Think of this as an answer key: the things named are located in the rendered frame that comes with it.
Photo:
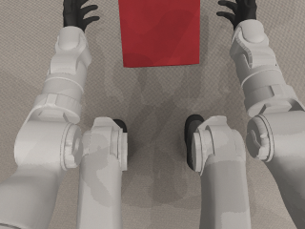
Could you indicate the robot left foot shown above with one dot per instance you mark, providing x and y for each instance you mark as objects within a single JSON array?
[{"x": 121, "y": 124}]

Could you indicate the right robot hand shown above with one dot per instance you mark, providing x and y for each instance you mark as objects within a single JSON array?
[{"x": 243, "y": 10}]

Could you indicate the left robot thigh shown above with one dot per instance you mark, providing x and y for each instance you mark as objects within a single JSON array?
[{"x": 99, "y": 204}]

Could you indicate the robot left forearm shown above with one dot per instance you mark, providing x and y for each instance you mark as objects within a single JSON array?
[{"x": 64, "y": 85}]

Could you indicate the carton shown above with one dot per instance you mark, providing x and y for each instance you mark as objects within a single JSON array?
[{"x": 159, "y": 33}]

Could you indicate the robot right forearm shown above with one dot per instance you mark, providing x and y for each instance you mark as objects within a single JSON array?
[{"x": 259, "y": 75}]

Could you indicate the left robot hand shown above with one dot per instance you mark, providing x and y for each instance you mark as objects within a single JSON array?
[{"x": 73, "y": 14}]

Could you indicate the left robot upper arm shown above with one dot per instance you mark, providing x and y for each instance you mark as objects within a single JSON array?
[{"x": 45, "y": 151}]

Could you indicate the right robot upper arm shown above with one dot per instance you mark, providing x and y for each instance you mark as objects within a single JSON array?
[{"x": 278, "y": 139}]

